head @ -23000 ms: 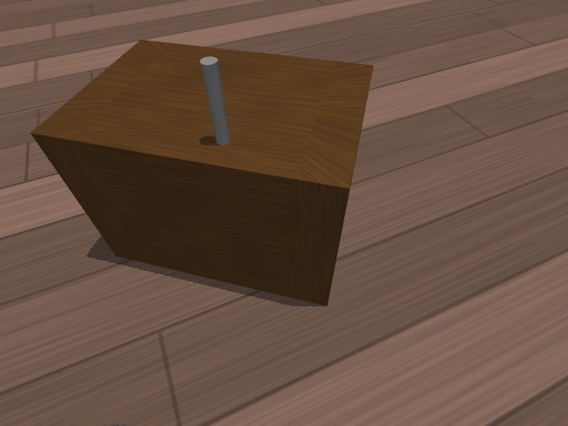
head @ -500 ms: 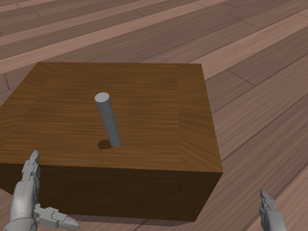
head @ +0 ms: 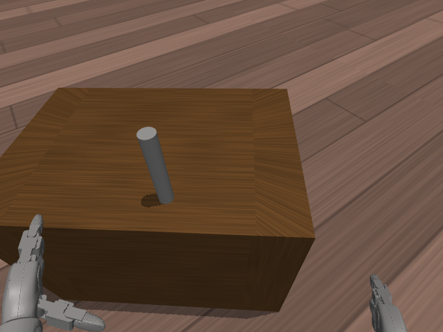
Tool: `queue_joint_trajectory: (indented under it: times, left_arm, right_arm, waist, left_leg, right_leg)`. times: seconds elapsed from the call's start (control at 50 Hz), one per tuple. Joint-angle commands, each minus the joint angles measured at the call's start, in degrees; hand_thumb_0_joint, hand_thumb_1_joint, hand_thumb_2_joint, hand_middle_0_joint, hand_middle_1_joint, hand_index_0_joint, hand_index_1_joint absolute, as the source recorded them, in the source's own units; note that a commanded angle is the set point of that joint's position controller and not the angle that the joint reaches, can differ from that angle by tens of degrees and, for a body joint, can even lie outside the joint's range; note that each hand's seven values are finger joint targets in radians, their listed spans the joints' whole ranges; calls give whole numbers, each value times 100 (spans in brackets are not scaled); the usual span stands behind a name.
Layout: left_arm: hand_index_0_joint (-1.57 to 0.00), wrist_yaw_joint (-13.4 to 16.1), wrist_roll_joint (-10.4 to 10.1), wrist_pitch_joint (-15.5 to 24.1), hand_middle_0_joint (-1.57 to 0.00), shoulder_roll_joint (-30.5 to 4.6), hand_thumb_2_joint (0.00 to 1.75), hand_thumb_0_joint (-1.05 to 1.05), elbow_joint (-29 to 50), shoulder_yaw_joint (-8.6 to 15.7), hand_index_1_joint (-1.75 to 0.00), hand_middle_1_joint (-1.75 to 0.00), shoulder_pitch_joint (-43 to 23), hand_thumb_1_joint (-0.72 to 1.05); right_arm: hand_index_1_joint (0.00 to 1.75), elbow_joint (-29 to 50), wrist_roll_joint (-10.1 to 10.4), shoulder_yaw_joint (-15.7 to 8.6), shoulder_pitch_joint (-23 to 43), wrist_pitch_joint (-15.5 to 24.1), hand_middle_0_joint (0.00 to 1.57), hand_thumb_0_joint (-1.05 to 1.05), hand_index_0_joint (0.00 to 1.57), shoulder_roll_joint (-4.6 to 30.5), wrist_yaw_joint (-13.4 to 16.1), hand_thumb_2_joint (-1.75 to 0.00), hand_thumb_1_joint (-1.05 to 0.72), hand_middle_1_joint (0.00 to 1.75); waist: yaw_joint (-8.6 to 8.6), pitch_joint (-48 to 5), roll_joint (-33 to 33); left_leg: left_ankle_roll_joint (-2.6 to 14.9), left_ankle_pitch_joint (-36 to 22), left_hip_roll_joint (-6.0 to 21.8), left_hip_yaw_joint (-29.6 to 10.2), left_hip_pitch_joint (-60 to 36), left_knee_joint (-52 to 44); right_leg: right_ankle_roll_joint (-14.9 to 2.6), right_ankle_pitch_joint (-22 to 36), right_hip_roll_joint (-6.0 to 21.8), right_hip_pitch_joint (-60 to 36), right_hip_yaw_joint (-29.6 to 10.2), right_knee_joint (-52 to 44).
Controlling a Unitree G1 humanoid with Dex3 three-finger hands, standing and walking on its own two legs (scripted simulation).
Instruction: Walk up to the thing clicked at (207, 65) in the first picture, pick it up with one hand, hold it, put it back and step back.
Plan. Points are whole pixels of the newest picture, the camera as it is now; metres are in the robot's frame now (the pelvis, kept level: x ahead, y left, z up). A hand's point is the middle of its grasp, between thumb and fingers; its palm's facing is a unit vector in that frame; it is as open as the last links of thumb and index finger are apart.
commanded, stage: home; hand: left
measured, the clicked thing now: (157, 169) +0.45 +0.19 +0.00
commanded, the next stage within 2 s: none
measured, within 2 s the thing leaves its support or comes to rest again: neither
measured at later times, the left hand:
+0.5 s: hand (139, 307) +0.18 +0.19 -0.08, palm faces +0.10 -0.97 -0.20, open 17.7 cm
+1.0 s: hand (143, 304) +0.19 +0.19 -0.10, palm faces +0.00 -0.96 -0.27, open 17.7 cm
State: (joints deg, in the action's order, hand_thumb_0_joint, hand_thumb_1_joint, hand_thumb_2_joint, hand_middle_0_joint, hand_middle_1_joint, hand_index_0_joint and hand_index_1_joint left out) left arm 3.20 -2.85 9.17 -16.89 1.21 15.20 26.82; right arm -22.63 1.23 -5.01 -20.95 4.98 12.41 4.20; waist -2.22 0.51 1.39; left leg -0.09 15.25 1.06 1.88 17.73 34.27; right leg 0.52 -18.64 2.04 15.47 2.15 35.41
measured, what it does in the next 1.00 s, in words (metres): stands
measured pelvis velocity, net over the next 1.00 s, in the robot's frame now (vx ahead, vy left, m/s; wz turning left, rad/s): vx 0.02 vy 0.00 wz -0.01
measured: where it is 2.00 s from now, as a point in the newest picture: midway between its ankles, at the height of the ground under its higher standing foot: outside the picture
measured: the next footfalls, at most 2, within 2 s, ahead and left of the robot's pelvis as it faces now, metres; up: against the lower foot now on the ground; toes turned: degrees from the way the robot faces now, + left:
none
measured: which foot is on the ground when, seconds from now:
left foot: down 0.00-1.00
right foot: down 0.00-1.00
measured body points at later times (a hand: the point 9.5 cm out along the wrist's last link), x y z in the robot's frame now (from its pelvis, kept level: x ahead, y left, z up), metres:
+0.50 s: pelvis +0.01 +0.01 +0.01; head +0.04 +0.01 +0.46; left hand +0.17 +0.24 -0.07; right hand +0.19 -0.22 -0.07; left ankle +0.03 +0.12 -0.73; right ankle +0.00 -0.12 -0.73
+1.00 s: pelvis +0.02 +0.00 +0.01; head +0.04 +0.00 +0.46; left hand +0.18 +0.24 -0.08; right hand +0.15 -0.24 -0.10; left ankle +0.03 +0.12 -0.73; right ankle +0.00 -0.12 -0.73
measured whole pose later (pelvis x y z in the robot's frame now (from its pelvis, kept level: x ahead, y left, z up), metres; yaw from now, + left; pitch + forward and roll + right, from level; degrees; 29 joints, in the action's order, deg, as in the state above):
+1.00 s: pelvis +0.02 +0.00 +0.01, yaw -1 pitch +0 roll +0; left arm 3.1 1.6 3.9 -12.1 -37.1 -0.8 11.1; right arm -41.6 -1.8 0.5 -12.0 1.5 13.6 1.8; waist 0.0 2.4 0.7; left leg 0.1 14.0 1.2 2.5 13.9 28.3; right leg 0.8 -16.4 1.7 11.3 1.7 28.1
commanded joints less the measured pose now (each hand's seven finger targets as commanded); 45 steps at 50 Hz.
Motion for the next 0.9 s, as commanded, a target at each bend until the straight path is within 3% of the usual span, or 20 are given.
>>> queue_joint_trajectory:
  times: [0.0, 0.06, 0.08, 0.1, 0.14, 0.16, 0.24, 0.28, 0.3, 0.32, 0.36, 0.38, 0.48, 0.54, 0.58, 0.6, 0.62, 0.64, 0.66, 0.88]
  left_arm:
    - [-5, 165, 10, 512, -6, -1278, 3, 0, 1257, 768, -5, -5, -442, -56]
    - [-4, 129, 32, 518, -4, -870, 3, 0, 982, 357, -5, -5, -293, -61]
    - [-5, 108, 38, 532, -4, -793, 3, 0, 922, 316, -5, -5, -327, -60]
    - [-5, 94, 43, 545, -4, -687, 3, 0, 832, 192, -5, -5, -324, -61]
    - [-5, 53, 70, 531, -4, -520, 3, 0, 525, -45, -5, -5, -386, -61]
    - [-5, 29, 66, 544, -4, -422, 3, 0, 427, -177, -5, -5, -453, -60]
    - [-4, 21, 119, 448, -4, -439, 2, 0, -196, -313, -4, -5, -371, -61]
    - [-4, -14, 148, 380, -4, -187, 2, 0, -557, -645, -4, -4, -495, -61]
    - [-4, -8, 145, 357, -4, -226, 2, 0, -724, -638, -4, -4, -594, -61]
    - [-4, -9, 161, 328, -4, -196, 2, 0, -738, -719, -4, -4, -822, -61]
    - [-4, -30, 204, 230, -4, -41, 2, 0, -1314, -982, -4, -4, -1027, -61]
    - [-4, -14, 195, 240, -4, -106, 1, 0, -1247, -945, -4, -4, -1396, -61]
    - [-4, 35, 243, 54, -4, -127, 2, 0, -2179, -1064, -4, -4, -1685, -61]
    - [-4, 71, 226, -26, -4, -134, 2, 0, -2407, -1125, -4, -4, -1820, -61]
    - [-4, 99, 218, -112, -4, -189, 2, 0, -2538, -1074, -4, -4, -1681, -61]
    - [-4, 260, 233, -48, -4, -637, 1, 0, -1973, -471, -4, -4, -1776, -61]
    - [-4, 219, 240, -110, -4, -51, 1, 0, -2363, -1088, -4, -4, -1414, -61]
    - [-4, 187, 213, -169, -5, 193, 3, 0, -2501, -1318, -5, -4, -1437, -59]
    - [-4, 197, 197, -185, -4, 293, 2, 0, -2399, -1387, -4, -4, -1461, -61]
    - [-4, 263, 228, -189, -4, 42, 2, 0, -2499, -1263, -4, -4, -2073, -61]
  right_arm:
    - [5, 1004, 12, -387, 472, 460, 6, 0, 5, 815, 70, -5, 51, 5]
    - [16, 555, 13, -141, 339, 496, 12, 0, 12, 517, 30, -29, 27, 16]
    - [17, 826, 8, 133, 548, 553, 12, 0, 12, 287, -3, -37, 19, 17]
    - [18, 590, 13, 177, 671, 560, 13, 0, 13, 225, -20, -45, 11, 18]
    - [18, 121, -7, 234, 736, 542, 13, 0, 13, 151, -35, -48, -5, 18]
    - [18, 199, -13, 430, 926, 553, 13, 0, 13, 42, -69, -50, -13, 18]
    - [20, -117, -80, -122, 1013, 551, 14, 0, 14, 759, -18, -57, -32, 20]
    - [22, -110, -82, -131, 1052, 560, 15, 0, 15, 769, -7, -61, -40, 22]
    - [22, -131, -83, -208, 1136, 542, 15, 0, 15, 873, 14, -63, -44, 22]
    - [22, 146, -82, -160, 1288, 560, 16, 0, 16, 887, 31, -64, -45, 22]
    - [23, -447, -53, 144, 1073, 470, 16, 0, 16, 431, 13, -66, -49, 23]
    - [25, -65, -55, 85, 1374, 504, 17, 0, 17, 575, 34, -73, -57, 25]
    - [28, -491, -63, 423, 1147, 381, 19, 0, 19, 236, 20, -82, -76, 28]
    - [30, -370, -74, 399, 1306, 331, 20, 0, 20, 340, 5, -89, -87, 30]
    - [29, -420, -66, 333, 1344, 276, 19, 0, 19, 423, -7, -87, -83, 29]
    - [29, -891, -86, 251, 965, 175, 19, 0, 19, 717, 23, -86, -82, 29]
    - [29, -778, -74, 282, 1097, 136, 19, 0, 19, 679, 19, -85, -81, 29]
    - [29, -704, -67, 363, 1158, 146, 20, 0, 20, 571, 6, -88, -85, 29]
    - [30, -726, -47, 319, 1193, 123, 20, 0, 20, 606, -11, -88, -86, 30]
    - [30, -790, -30, 297, 1220, -89, 20, 0, 20, 687, -7, -90, -89, 30]
  waist:
    - [-38, -304, 99]
    - [-13, -7, 239]
    - [-8, -22, -3]
    - [-64, 100, 50]
    - [-52, 83, 158]
    - [-64, 126, 51]
    - [80, -336, -122]
    - [188, -440, -254]
    - [213, -494, -320]
    - [250, -652, -550]
    - [228, -409, -224]
    - [257, -678, -413]
    - [151, -780, 122]
    - [152, -937, 227]
    - [94, -869, 295]
    - [-27, -936, 461]
    - [132, -663, 276]
    - [187, -516, -55]
    - [198, -475, 28]
    - [180, -644, -237]
  left_leg:
    - [105, -17, -161, 124, -311, -792]
    - [91, -91, -134, 118, -355, -910]
    - [104, -116, -113, 84, -347, -937]
    - [103, -8, -110, 71, -260, -976]
    - [115, 0, -117, 70, -289, -1018]
    - [112, -36, -111, 56, -253, -1016]
    - [88, -511, -46, -17, -596, -1002]
    - [77, -837, -48, -1, -766, -952]
    - [86, -929, -71, 19, -823, -908]
    - [103, -1044, -58, -7, -897, -893]
    - [100, -966, -102, 21, -809, -920]
    - [104, -1077, -73, 9, -869, -891]
    - [53, -1246, -75, 70, -801, -921]
    - [14, -1577, -62, 87, -848, -893]
    - [-2, -1658, -52, 100, -848, -943]
    - [-32, -1568, -85, 105, -909, -902]
    - [-21, -1445, -86, 111, -893, -967]
    - [13, -1398, -82, 117, -812, -971]
    - [22, -1297, -90, 126, -831, -1005]
    - [47, -1225, -72, 103, -957, -1046]
  right_leg:
    - [-78, 138, -83, 53, 1, -1019]
    - [-91, 251, -121, 82, 51, -1032]
    - [-65, 294, -140, 5, 105, -1056]
    - [-78, 194, -149, 42, 107, -1066]
    - [-95, 199, -137, 77, 96, -1076]
    - [-84, 215, -147, 61, 115, -1105]
    - [-91, 674, -207, -73, 153, -1023]
    - [-74, 971, -209, -69, 157, -1022]
    - [-55, 1058, -188, -69, 134, -1054]
    - [-38, 1179, -196, -148, 151, -1050]
    - [-69, 1134, -143, 27, 108, -1054]
    - [-50, 1243, -150, -78, 114, -1040]
    - [-104, 1437, -115, -311, 83, -999]
    - [-113, 1752, -125, -530, 70, -1004]
    - [-129, 1828, -134, -602, 59, -1036]
    - [-148, 1705, -195, -658, 74, -1057]
    - [-146, 1610, -206, -530, 81, -1138]
    - [-120, 1609, -212, -542, 102, -1173]
    - [-123, 1545, -204, -441, 90, -1221]
    - [-98, 1449, -215, -446, 83, -1249]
